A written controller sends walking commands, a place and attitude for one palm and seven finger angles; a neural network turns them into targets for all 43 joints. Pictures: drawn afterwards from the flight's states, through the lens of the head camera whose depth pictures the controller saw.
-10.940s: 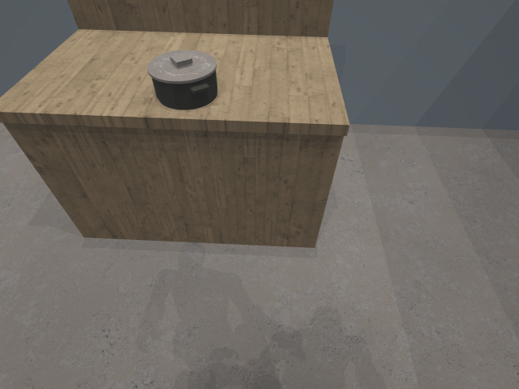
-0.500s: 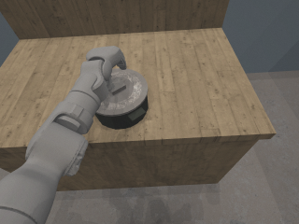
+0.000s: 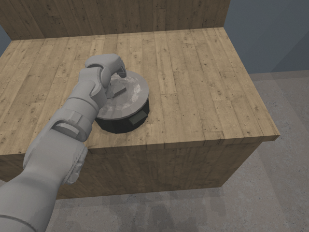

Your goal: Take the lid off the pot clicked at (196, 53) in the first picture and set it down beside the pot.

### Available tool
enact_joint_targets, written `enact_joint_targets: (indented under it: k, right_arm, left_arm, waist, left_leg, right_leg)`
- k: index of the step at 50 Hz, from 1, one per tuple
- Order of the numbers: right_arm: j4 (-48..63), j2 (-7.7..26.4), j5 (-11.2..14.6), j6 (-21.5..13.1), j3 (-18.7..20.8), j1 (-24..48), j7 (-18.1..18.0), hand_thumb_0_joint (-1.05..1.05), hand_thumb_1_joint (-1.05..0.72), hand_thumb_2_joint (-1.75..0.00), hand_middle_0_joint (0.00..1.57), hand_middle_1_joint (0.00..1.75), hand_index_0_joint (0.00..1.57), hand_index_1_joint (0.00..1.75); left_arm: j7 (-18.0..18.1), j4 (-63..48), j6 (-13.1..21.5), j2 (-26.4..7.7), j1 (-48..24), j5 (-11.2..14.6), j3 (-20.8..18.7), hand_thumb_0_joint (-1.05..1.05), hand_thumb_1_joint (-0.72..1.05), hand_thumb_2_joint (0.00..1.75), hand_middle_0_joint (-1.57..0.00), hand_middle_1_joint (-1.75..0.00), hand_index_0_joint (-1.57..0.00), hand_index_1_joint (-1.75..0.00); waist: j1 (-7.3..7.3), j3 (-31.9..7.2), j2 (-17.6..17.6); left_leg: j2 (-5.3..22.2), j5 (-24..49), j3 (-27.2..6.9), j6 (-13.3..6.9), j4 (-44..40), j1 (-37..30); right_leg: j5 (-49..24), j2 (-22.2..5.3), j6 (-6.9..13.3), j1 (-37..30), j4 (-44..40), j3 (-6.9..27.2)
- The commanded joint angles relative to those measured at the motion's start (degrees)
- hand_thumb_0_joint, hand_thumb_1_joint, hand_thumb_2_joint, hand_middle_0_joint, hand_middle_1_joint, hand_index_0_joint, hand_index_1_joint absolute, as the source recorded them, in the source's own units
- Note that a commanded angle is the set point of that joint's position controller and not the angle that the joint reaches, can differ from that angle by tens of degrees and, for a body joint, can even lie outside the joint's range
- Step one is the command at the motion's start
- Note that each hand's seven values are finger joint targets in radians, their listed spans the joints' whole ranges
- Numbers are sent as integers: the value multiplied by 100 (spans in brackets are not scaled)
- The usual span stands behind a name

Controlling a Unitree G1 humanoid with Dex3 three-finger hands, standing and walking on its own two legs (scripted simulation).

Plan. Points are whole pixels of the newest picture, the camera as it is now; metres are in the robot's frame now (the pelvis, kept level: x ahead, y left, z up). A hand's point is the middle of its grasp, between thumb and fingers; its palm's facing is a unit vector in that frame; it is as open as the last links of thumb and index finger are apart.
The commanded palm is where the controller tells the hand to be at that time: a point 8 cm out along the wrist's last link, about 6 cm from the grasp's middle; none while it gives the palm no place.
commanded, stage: lower the open fingers around the knob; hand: left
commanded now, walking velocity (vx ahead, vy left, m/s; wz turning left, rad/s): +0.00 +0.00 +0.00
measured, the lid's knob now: (115, 88) +0.52 +0.10 +0.05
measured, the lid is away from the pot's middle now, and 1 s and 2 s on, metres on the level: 0.00 0.00 0.01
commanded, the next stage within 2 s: close the fingers and squeeze the knob in 0.50 s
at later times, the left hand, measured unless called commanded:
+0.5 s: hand (111, 90) +0.48 +0.10 +0.09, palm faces -0.35 -0.06 -0.93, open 10.1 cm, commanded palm +0.48 +0.10 +0.14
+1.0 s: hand (112, 91) +0.48 +0.09 +0.09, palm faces -0.35 -0.07 -0.94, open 9.4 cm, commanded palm +0.48 +0.10 +0.14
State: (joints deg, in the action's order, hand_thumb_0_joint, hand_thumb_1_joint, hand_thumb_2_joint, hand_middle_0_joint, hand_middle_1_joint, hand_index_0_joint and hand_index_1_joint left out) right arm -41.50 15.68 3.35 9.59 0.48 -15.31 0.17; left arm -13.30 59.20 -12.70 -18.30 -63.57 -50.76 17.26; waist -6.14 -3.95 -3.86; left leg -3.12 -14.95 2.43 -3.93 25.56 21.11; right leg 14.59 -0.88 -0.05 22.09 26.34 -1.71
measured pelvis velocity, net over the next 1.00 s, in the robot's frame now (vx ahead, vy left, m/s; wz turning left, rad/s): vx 0.00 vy -0.01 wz -0.01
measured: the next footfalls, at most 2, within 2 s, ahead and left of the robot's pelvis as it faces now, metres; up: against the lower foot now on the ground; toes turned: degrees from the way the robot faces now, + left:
none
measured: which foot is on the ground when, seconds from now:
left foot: down 0.00-1.00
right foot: down 0.00-1.00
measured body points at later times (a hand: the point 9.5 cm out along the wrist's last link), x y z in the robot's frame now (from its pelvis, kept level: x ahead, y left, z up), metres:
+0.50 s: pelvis +0.00 +0.00 +0.00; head +0.06 -0.03 +0.44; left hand +0.49 +0.10 +0.14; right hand +0.04 -0.27 -0.15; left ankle -0.03 +0.08 -0.74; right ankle -0.03 -0.12 -0.74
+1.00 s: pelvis +0.00 -0.01 +0.00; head +0.05 -0.03 +0.44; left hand +0.49 +0.10 +0.14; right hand +0.05 -0.27 -0.15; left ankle -0.03 +0.08 -0.74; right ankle -0.03 -0.12 -0.74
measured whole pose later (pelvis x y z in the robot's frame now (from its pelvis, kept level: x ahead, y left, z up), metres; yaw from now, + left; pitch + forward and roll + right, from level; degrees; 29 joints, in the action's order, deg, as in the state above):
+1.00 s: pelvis +0.00 -0.01 +0.00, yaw +0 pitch +11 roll +0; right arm -41.7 15.4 3.3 10.3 0.9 -14.0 0.1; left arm -9.9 60.0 -13.5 -17.2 -60.3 -50.5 17.0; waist -6.1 -5.0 -4.2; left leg -2.4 -15.6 2.6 -3.4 26.9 22.4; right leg 15.0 -0.1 0.5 23.4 27.3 -1.5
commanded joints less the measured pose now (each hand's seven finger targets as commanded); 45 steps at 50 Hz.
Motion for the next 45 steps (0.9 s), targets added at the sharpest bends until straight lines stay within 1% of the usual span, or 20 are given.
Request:
enact_joint_targets:
  k: [1,4,5,8,11,13,15,17,18,20,21,24,27,30,31,34,37,39,43,45]
  right_arm:
    - [451,796,-3,-102,238,-65,48,0,-90,-90,20,30,20,30]
    - [565,734,-54,-193,273,-68,10,0,-90,-90,20,30,20,30]
    - [534,722,-53,-201,275,-106,-7,0,-90,-90,20,30,20,30]
    - [407,752,4,-132,239,-191,-30,0,-90,-90,20,30,20,30]
    - [317,818,60,-91,233,-135,-12,0,-90,-90,20,30,20,30]
    - [363,820,29,-87,269,-84,3,0,-90,-90,20,30,20,30]
    - [382,811,-9,-82,249,-121,6,0,-90,-90,20,30,20,30]
    - [406,794,-20,-81,220,-136,-39,0,-90,-90,20,30,20,30]
    - [447,763,-29,-87,225,-119,-54,0,-90,-90,20,30,20,30]
    - [448,700,-27,-121,276,-159,-28,0,-90,-90,20,30,20,30]
    - [389,718,-15,-102,288,-186,-9,0,-90,-90,20,30,20,30]
    - [376,803,-9,-47,277,-142,6,0,-90,-90,20,30,20,30]
    - [372,774,12,-45,276,-99,-10,0,-90,-90,20,30,20,30]
    - [387,760,-18,-93,274,-125,-33,0,-90,-90,20,30,20,30]
    - [365,747,-21,-84,258,-134,-30,0,-90,-90,20,30,20,30]
    - [346,759,0,-49,241,-123,11,0,-90,-90,20,30,20,30]
    - [413,769,18,-27,230,-37,-12,0,-90,-90,20,30,20,30]
    - [434,746,12,-43,254,-13,-39,0,-90,-90,20,30,20,30]
    - [469,713,-2,-75,253,-60,-35,0,-90,-90,20,30,20,30]
    - [412,744,25,-35,236,-46,-31,0,-90,-90,20,30,20,30]
  left_arm:
    - [358,-897,-107,-763,-2913,-52,-206,0,-30,143,-83,-8,-83,-8]
    - [385,-1858,123,-1195,-3557,-42,-452,0,-30,143,-83,-8,-83,-8]
    - [419,-1753,137,-1374,-3455,-93,-586,0,-30,143,-83,-8,-83,-8]
    - [478,-770,-2,-1259,-2694,-147,-545,0,-30,143,-83,-8,-83,-8]
    - [466,-197,-167,-519,-2452,-29,-18,0,-30,143,-83,-8,-83,-8]
    - [413,-569,-101,-459,-2765,29,4,0,-30,143,-83,-8,-83,-8]
    - [425,-610,-41,-877,-2769,-91,-276,0,-30,143,-83,-8,-83,-8]
    - [485,-863,42,-1363,-3058,-177,-572,0,-30,143,-83,-8,-83,-8]
    - [505,-1066,84,-1303,-3185,-143,-544,0,-30,143,-83,-8,-83,-8]
    - [522,-1187,92,-748,-3157,-118,-152,0,-30,143,-83,-8,-83,-8]
    - [527,-735,19,-642,-2759,-119,-129,0,-30,143,-83,-8,-83,-8]
    - [528,-639,-37,-783,-2611,-35,-302,0,-30,143,-83,-8,-83,-8]
    - [509,-810,-48,-477,-2962,-12,16,0,-30,143,-83,-8,-83,-8]
    - [571,-1044,21,-1000,-3057,-65,-387,0,-30,143,-83,-8,-83,-8]
    - [572,-992,5,-937,-2963,-49,-357,0,-13,105,-55,-62,-55,-62]
    - [534,-523,-68,-672,-2412,-74,-202,0,-10,105,-54,-69,-54,-69]
    - [551,-703,-99,-860,-2672,-57,-302,0,-8,105,-54,-74,-54,-74]
    - [540,-1199,-23,-882,-3219,-36,-246,0,-6,105,-54,-78,-54,-78]
    - [544,-1151,12,-933,-2853,-60,-353,0,-1,104,-55,-83,-55,-83]
    - [537,-737,-54,-857,-2551,-86,-280,0,1,103,-56,-86,-56,-86]
  waist:
    - [-56,-2196,459]
    - [-55,-3158,54]
    - [-41,-3195,171]
    - [-59,-2388,757]
    - [-190,-1667,941]
    - [-198,-2027,707]
    - [-123,-2377,331]
    - [-104,-2643,302]
    - [-95,-2835,276]
    - [-159,-2842,227]
    - [-152,-2580,430]
    - [-117,-2420,708]
    - [-217,-2323,654]
    - [-122,-2757,371]
    - [-114,-2701,314]
    - [-90,-2266,642]
    - [-94,-2284,723]
    - [-165,-2548,484]
    - [-69,-2742,483]
    - [-99,-2401,616]
  left_leg:
    - [132,2251,-386,52,89,-1383]
    - [126,2897,-479,29,263,-1975]
    - [143,3129,-514,38,291,-2031]
    - [128,2627,-368,20,181,-1306]
    - [139,1909,-276,22,91,-894]
    - [135,2156,-321,4,176,-1165]
    - [125,2333,-361,31,240,-1352]
    - [126,2348,-359,32,237,-1357]
    - [122,2553,-384,24,263,-1418]
    - [177,2973,-447,47,336,-1716]
    - [196,2919,-433,55,345,-1604]
    - [185,2682,-362,42,289,-1299]
    - [143,2378,-336,4,251,-1265]
    - [137,2716,-400,11,306,-1549]
    - [138,2804,-393,31,296,-1543]
    - [149,2641,-316,22,285,-1199]
    - [109,2271,-268,-13,220,-1056]
    - [111,2289,-289,-25,239,-1279]
    - [130,2857,-358,-9,310,-1483]
    - [140,2518,-285,1,256,-1247]
  right_leg:
    - [-2105,199,235,-374,25,-67]
    - [-2577,169,221,-700,77,58]
    - [-2691,181,220,-762,85,67]
    - [-2565,223,217,-668,21,3]
    - [-2072,230,203,-214,-1,-87]
    - [-2147,197,217,-216,46,-43]
    - [-2179,197,234,-300,113,0]
    - [-2305,190,241,-520,132,46]
    - [-2461,182,244,-613,147,64]
    - [-2544,207,217,-396,149,2]
    - [-2424,229,202,-287,112,-23]
    - [-2501,224,198,-398,121,-20]
    - [-2397,216,193,-337,80,-13]
    - [-2554,205,215,-540,124,52]
    - [-2590,203,218,-517,131,30]
    - [-2573,219,211,-451,120,-23]
    - [-2529,203,210,-612,84,30]
    - [-2585,180,207,-642,86,69]
    - [-2782,191,209,-703,118,52]
    - [-2616,203,199,-601,94,27]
